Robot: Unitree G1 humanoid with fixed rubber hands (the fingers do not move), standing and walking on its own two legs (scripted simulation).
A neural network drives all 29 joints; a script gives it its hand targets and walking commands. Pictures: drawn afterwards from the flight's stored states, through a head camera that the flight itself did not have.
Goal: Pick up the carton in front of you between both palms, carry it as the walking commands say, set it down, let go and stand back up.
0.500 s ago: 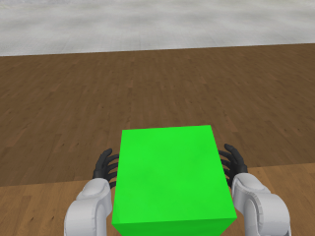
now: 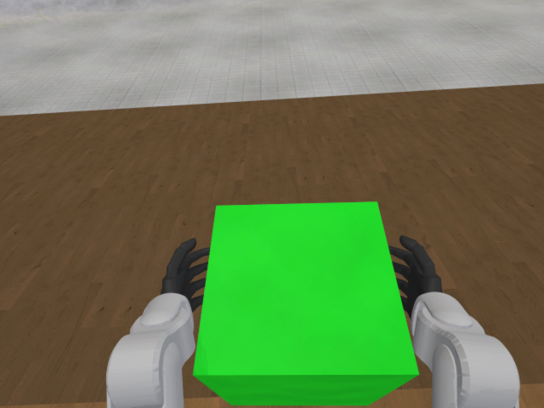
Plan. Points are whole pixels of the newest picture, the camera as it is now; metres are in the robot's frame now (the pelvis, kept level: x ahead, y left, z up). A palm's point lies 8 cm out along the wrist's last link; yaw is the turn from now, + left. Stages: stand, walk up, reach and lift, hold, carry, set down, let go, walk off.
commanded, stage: carry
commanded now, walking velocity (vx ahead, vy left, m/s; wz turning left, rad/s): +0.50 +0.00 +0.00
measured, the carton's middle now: (297, 312) +0.26 +0.00 +0.04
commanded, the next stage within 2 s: none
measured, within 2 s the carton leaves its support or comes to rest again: neither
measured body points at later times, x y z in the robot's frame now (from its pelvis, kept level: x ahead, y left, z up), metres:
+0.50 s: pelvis +0.31 +0.04 -0.01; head +0.35 +0.05 +0.44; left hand +0.67 +0.18 +0.10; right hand +0.67 -0.12 +0.11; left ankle +0.23 +0.10 -0.74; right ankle +0.43 -0.09 -0.70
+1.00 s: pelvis +0.67 +0.02 -0.05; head +0.72 +0.01 +0.40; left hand +1.01 +0.17 +0.05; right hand +1.02 -0.13 +0.05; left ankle +0.80 +0.11 -0.77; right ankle +0.51 -0.05 -0.76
